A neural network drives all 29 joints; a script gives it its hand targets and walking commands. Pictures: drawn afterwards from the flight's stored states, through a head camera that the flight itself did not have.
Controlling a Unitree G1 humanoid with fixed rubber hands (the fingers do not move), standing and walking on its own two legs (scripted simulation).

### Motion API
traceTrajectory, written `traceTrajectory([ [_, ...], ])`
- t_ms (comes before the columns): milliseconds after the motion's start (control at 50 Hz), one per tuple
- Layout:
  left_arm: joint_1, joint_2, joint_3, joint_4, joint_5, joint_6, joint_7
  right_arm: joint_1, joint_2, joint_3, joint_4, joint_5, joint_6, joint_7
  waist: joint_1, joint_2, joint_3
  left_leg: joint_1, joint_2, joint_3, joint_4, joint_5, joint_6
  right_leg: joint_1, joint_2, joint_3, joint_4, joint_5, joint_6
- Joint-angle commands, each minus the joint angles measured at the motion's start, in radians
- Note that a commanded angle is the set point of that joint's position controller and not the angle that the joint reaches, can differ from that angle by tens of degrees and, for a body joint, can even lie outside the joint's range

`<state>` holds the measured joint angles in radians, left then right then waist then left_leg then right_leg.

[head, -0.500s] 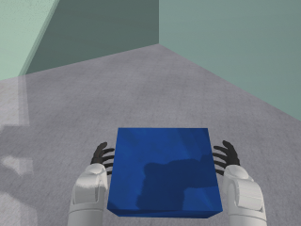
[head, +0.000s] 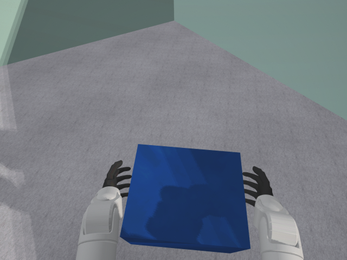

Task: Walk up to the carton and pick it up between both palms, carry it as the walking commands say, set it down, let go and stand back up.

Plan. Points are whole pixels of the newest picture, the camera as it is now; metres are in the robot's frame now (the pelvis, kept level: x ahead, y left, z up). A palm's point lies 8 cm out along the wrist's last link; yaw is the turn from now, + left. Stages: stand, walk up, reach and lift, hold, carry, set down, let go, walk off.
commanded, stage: carry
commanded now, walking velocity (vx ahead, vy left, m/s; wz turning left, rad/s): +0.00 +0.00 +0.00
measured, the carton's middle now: (184, 199) +0.31 +0.00 -0.07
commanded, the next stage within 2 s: none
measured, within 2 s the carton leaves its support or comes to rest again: neither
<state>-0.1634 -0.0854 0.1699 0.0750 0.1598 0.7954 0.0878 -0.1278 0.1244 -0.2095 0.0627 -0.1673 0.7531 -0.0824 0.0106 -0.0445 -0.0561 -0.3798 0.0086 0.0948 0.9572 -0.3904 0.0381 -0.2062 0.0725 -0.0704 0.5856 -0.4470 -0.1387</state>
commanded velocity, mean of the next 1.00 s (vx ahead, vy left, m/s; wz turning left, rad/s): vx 0.00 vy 0.00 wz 0.00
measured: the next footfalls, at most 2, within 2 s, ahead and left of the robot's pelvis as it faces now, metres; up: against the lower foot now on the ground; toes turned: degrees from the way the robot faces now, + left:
left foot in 0.20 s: +0.15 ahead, +0.10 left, +0.00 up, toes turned +4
right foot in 0.38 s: +0.09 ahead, -0.09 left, +0.00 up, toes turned -5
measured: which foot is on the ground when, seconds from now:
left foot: up 0.00-0.18, down 0.20-1.00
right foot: down 0.00-0.26, up 0.28-0.36, down 0.38-1.00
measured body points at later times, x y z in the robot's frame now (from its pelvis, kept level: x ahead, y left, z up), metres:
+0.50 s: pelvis +0.10 -0.01 -0.01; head +0.13 -0.03 +0.44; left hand +0.40 +0.15 -0.01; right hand +0.37 -0.21 -0.02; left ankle +0.11 +0.10 -0.72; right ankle +0.05 -0.09 -0.72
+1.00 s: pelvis +0.12 +0.01 +0.00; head +0.12 +0.01 +0.45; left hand +0.41 +0.18 +0.02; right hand +0.40 -0.17 +0.03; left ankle +0.11 +0.10 -0.72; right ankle +0.06 -0.09 -0.72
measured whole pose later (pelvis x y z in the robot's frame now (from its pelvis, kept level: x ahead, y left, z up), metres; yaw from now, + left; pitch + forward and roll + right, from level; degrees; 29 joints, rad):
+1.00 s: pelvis +0.12 +0.01 +0.00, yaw -2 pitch +2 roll +0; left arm -0.17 -0.06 0.16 0.11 0.16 0.73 0.07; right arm -0.15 0.13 -0.23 0.07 -0.18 0.71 -0.05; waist 0.01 -0.01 -0.06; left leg -0.34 0.01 0.09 0.66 -0.36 0.04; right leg -0.25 0.00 -0.07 0.63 -0.42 -0.02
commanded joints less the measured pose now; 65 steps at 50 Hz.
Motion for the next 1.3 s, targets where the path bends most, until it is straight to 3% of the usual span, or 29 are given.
traceTrajectory([
  [0,-0.448,-0.795,-0.555,-0.046,-0.241,-0.121,-0.291,-0.603,0.75,0.716,-0.142,0.279,-0.076,0.273,0.028,-0.099,-0.233,-0.249,-0.045,-0.051,-0.05,-0.029,0.008,0.353,-0.271,0.308,-0.1,1.541,0.053],
  [20,-0.485,-0.883,-0.654,-0.364,-0.346,-0.103,-0.271,-0.649,0.796,0.771,-0.445,0.384,-0.066,0.246,0.016,-0.06,-0.257,-0.217,-0.043,-0.051,-0.084,-0.018,0.002,0.338,-0.258,0.321,-0.099,1.494,0.048],
  [40,-0.428,-0.814,-0.57,-0.061,-0.244,-0.108,-0.285,-0.588,0.742,0.709,-0.169,0.284,-0.067,0.272,0.038,-0.075,-0.302,-0.225,-0.052,-0.031,-0.112,0.03,0.007,0.373,-0.265,0.291,-0.078,1.51,0.044],
  [140,-0.555,-0.752,-0.625,-0.203,-0.258,-0.118,-0.286,-0.48,0.776,0.684,-0.082,0.267,-0.057,0.284,-0.006,-0.03,-0.334,0.12,-0.055,-0.003,-0.401,0.365,0.05,0.156,-0.217,0.172,0.152,1.487,0.085],
  [160,-0.574,-0.793,-0.661,-0.255,-0.295,-0.116,-0.287,-0.52,0.795,0.719,-0.172,0.298,-0.062,0.282,-0.021,-0.001,-0.42,0.377,0.042,-0.131,-0.365,0.772,0.109,-0.029,-0.175,0.147,0.306,1.222,0.136],
  [180,-0.559,-0.743,-0.629,-0.153,-0.27,-0.109,-0.288,-0.469,0.752,0.663,-0.08,0.259,-0.063,0.277,-0.042,0.173,-0.498,0.557,0.198,-0.296,-0.302,1.299,0.24,-0.174,-0.092,0.121,0.519,0.737,0.196],
  [200,-0.557,-0.8,-0.692,-0.221,-0.313,-0.102,-0.298,-0.426,0.797,0.701,-0.136,0.278,-0.063,0.279,-0.051,0.288,-0.48,0.662,0.285,-0.416,-0.284,1.508,0.367,-0.365,-0.015,0.114,0.666,0.222,0.248],
  [220,-0.521,-0.764,-0.633,-0.067,-0.262,-0.109,-0.318,-0.426,0.769,0.66,-0.011,0.22,-0.07,0.283,-0.04,0.344,-0.461,0.614,0.37,-0.501,-0.32,1.424,0.401,-0.408,-0.048,0.194,0.721,-0.253,0.223],
  [240,-0.549,-0.786,-0.662,-0.101,-0.285,-0.131,-0.325,-0.386,0.802,0.668,0.013,0.209,-0.081,0.287,-0.033,0.32,-0.431,0.587,0.353,-0.478,-0.333,1.378,0.36,-0.471,-0.091,0.242,0.685,-0.357,0.189],
  [280,-0.536,-0.815,-0.646,-0.092,-0.292,-0.158,-0.335,-0.468,0.819,0.703,-0.027,0.229,-0.093,0.296,0.0,0.12,-0.364,0.395,0.283,-0.383,-0.35,1.143,0.235,-0.388,-0.15,0.203,0.346,-0.312,0.117],
  [320,-0.546,-0.874,-0.64,-0.083,-0.299,-0.183,-0.347,-0.521,0.836,0.74,-0.043,0.254,-0.109,0.313,0.031,0.095,-0.411,0.29,0.184,-0.164,-0.251,1.028,0.11,-0.12,-0.15,0.093,-0.107,0.052,0.128],
  [360,-0.543,-0.878,-0.606,-0.139,-0.298,-0.196,-0.338,-0.618,0.857,0.805,-0.179,0.309,-0.114,0.304,0.019,-0.17,-0.468,0.033,0.063,-0.097,-0.13,0.269,0.027,0.199,-0.287,0.281,-0.081,1.226,0.094],
  [380,-0.545,-0.878,-0.605,-0.107,-0.292,-0.193,-0.341,-0.605,0.873,0.805,-0.154,0.308,-0.113,0.307,0.005,-0.288,-0.439,-0.124,0.014,-0.078,-0.1,-0.058,-0.006,0.327,-0.344,0.342,0.001,1.622,0.033],
  [400,-0.549,-0.912,-0.612,-0.171,-0.298,-0.194,-0.332,-0.66,0.894,0.834,-0.27,0.354,-0.119,0.31,0.002,-0.292,-0.454,-0.075,0.003,-0.074,-0.15,-0.088,-0.022,0.29,-0.363,0.351,0.03,1.691,-0.039],
  [500,-0.539,-0.842,-0.632,-0.158,-0.256,-0.174,-0.313,-0.566,0.858,0.789,-0.078,0.339,-0.095,0.328,0.017,0.017,-0.425,0.222,0.087,-0.099,-0.258,0.608,0.023,0.068,-0.219,0.175,0.033,1.008,0.062],
  [640,-0.503,-0.809,-0.652,-0.17,-0.265,-0.136,-0.304,-0.432,0.805,0.695,-0.058,0.269,-0.074,0.307,0.01,0.02,-0.474,0.132,0.038,-0.049,-0.298,0.471,0.014,0.226,-0.24,0.187,0.033,1.272,0.04],
  [760,-0.526,-0.797,-0.67,-0.157,-0.273,-0.133,-0.31,-0.395,0.792,0.643,0.022,0.225,-0.068,0.313,0.006,0.157,-0.513,0.397,0.155,-0.116,-0.291,1.106,0.058,0.019,-0.157,0.1,0.059,0.681,0.092],
  [880,-0.57,-0.825,-0.65,-0.16,-0.276,-0.142,-0.312,-0.51,0.792,0.658,-0.059,0.238,-0.08,0.307,0.002,0.039,-0.427,0.227,0.105,-0.073,-0.291,0.717,0.02,0.119,-0.224,0.116,0.014,0.963,0.079],
  [920,-0.566,-0.811,-0.636,-0.262,-0.313,-0.136,-0.288,-0.58,0.789,0.694,-0.204,0.309,-0.076,0.292,0.004,0.05,-0.446,0.289,0.133,-0.104,-0.308,0.846,0.039,0.08,-0.208,0.102,0.024,0.808,0.09],
  [980,-0.542,-0.794,-0.633,-0.19,-0.285,-0.129,-0.298,-0.494,0.775,0.669,-0.083,0.255,-0.059,0.3,0.0,0.023,-0.448,0.291,0.149,-0.118,-0.334,0.808,0.045,0.061,-0.202,0.11,-0.001,0.654,0.091],
  [1000,-0.632,-0.809,-0.644,-0.386,-0.359,-0.121,-0.263,-0.603,0.806,0.71,-0.291,0.352,-0.051,0.267,0.004,0.022,-0.409,0.269,0.146,-0.118,-0.312,0.754,0.05,0.043,-0.213,0.122,-0.037,0.711,0.083],
  [1020,-0.503,-0.768,-0.601,-0.123,-0.262,-0.095,-0.284,-0.441,0.753,0.629,-0.029,0.233,-0.029,0.285,0.0,0.009,-0.426,0.252,0.135,-0.115,-0.346,0.687,0.046,0.063,-0.217,0.113,-0.03,0.681,0.076],
  [1060,-0.486,-0.762,-0.598,-0.147,-0.263,-0.103,-0.273,-0.51,0.726,0.661,-0.126,0.263,-0.044,0.281,0.003,0.002,-0.437,0.265,0.144,-0.121,-0.358,0.669,0.046,0.065,-0.22,0.111,-0.024,0.589,0.086],
  [1080,-0.578,-0.772,-0.629,-0.364,-0.333,-0.106,-0.248,-0.571,0.747,0.675,-0.279,0.332,-0.039,0.259,0.004,0.032,-0.42,0.269,0.152,-0.119,-0.37,0.733,0.035,0.053,-0.215,0.101,-0.015,0.569,0.094],
  [1100,-0.483,-0.753,-0.593,-0.07,-0.233,-0.09,-0.275,-0.439,0.72,0.612,0.008,0.218,-0.027,0.287,0.0,0.058,-0.407,0.285,0.154,-0.126,-0.384,0.724,0.04,0.019,-0.207,0.115,-0.022,0.496,0.08],
  [1120,-0.509,-0.763,-0.597,-0.202,-0.278,-0.093,-0.254,-0.551,0.728,0.645,-0.175,0.3,-0.04,0.272,0.007,0.083,-0.406,0.263,0.151,-0.137,-0.389,0.676,0.043,0.032,-0.211,0.113,-0.033,0.446,0.074],
  [1200,-0.531,-0.716,-0.566,-0.1,-0.237,-0.086,-0.25,-0.42,0.708,0.573,0.042,0.222,-0.017,0.266,0.001,0.041,-0.321,0.223,0.129,-0.125,-0.445,0.376,0.021,-0.042,-0.215,0.121,-0.097,0.264,0.087],
  [1240,-0.558,-0.745,-0.582,-0.242,-0.293,-0.084,-0.228,-0.578,0.716,0.631,-0.189,0.318,-0.028,0.247,0.005,0.061,-0.324,0.225,0.148,-0.151,-0.452,0.447,0.031,-0.05,-0.204,0.104,-0.092,0.246,0.091],
  [1280,-0.5,-0.73,-0.55,-0.059,-0.229,-0.081,-0.245,-0.465,0.695,0.571,0.017,0.233,-0.021,0.262,0.005,0.057,-0.276,0.202,0.132,-0.143,-0.467,0.364,0.025,-0.079,-0.203,0.118,-0.107,0.18,0.092],
])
